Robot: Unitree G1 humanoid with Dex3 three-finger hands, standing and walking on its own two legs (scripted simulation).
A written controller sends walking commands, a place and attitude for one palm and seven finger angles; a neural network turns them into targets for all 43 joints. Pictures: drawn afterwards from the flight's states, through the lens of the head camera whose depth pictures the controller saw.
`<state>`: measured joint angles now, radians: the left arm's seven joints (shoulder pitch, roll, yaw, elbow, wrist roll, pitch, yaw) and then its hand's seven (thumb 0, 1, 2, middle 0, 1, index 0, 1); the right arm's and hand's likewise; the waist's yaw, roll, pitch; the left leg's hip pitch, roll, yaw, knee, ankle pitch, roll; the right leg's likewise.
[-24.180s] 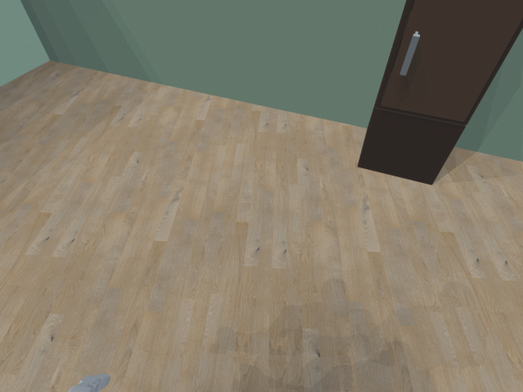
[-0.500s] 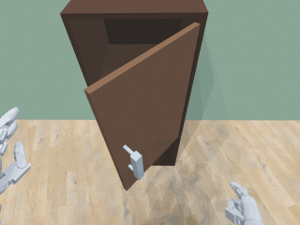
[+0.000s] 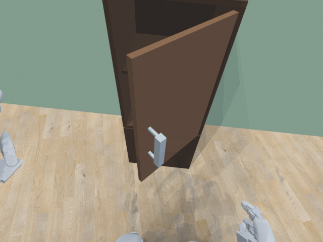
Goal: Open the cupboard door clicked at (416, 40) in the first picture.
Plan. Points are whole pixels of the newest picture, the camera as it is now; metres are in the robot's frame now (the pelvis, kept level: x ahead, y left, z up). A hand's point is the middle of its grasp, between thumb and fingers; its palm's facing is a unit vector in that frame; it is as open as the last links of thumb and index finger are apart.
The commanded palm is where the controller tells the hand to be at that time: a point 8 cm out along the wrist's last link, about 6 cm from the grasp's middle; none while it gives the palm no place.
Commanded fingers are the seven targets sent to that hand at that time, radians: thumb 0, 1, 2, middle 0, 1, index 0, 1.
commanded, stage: step back with the hand held close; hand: left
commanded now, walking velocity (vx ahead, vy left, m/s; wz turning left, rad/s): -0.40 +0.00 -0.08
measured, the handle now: (155, 147) +0.40 +0.05 -0.07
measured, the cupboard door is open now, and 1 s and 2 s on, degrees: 48 48 48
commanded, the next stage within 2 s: stop stepping back and stand still in 0.50 s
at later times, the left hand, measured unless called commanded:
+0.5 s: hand out of the picture +0.10 +0.28 +0.19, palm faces +0.47 -0.73 -0.49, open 7.4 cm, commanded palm +0.04 +0.31 +0.19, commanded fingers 0.00 0.90 0.90 -0.20 -0.30 -0.20 -0.30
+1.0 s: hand out of the picture +0.02 +0.24 +0.18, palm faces +0.24 -0.83 -0.50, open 7.4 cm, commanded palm -0.02 +0.28 +0.19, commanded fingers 0.00 0.90 0.90 -0.20 -0.30 -0.20 -0.30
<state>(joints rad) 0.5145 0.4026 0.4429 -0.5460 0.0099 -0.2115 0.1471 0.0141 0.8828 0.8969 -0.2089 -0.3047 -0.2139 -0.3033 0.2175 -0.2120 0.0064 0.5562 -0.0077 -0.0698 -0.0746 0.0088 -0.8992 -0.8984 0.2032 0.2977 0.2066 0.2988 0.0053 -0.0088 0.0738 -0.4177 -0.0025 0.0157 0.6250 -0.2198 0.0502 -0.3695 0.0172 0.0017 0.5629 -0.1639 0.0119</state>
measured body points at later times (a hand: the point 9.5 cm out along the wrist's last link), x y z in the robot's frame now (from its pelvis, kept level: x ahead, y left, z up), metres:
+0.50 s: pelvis -0.10 +0.00 -0.01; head -0.07 +0.04 +0.44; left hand +0.07 +0.32 +0.22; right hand +0.08 -0.22 -0.08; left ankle +0.10 +0.10 -0.72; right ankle -0.24 -0.13 -0.67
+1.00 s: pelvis -0.20 +0.01 +0.02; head -0.21 +0.04 +0.47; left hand +0.00 +0.28 +0.20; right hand -0.11 -0.26 -0.05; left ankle -0.10 +0.08 -0.72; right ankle -0.24 -0.08 -0.69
